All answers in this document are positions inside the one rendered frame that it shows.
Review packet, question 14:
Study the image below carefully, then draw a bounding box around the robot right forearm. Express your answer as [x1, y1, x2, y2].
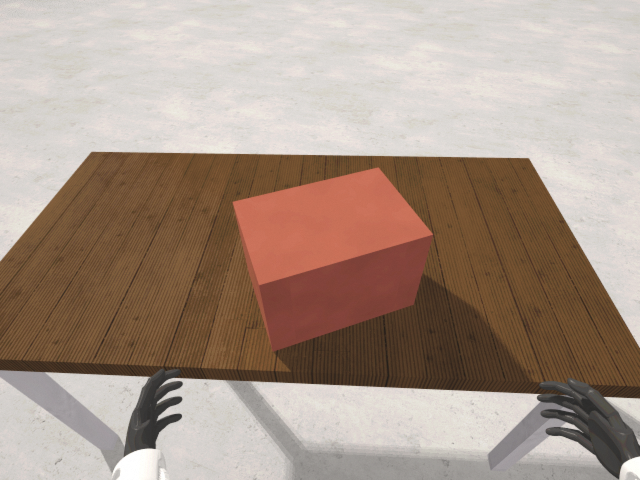
[619, 457, 640, 480]

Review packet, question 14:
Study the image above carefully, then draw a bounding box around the left robot hand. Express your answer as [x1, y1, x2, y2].
[124, 369, 183, 457]

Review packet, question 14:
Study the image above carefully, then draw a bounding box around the table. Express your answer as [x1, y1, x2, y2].
[0, 152, 640, 471]

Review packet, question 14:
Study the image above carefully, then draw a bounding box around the carton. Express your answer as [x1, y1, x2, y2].
[233, 167, 433, 352]

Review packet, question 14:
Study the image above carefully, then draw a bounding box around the robot left forearm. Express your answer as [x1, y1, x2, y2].
[111, 449, 169, 480]

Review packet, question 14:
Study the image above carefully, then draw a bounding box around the right robot hand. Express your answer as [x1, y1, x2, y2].
[537, 378, 640, 479]

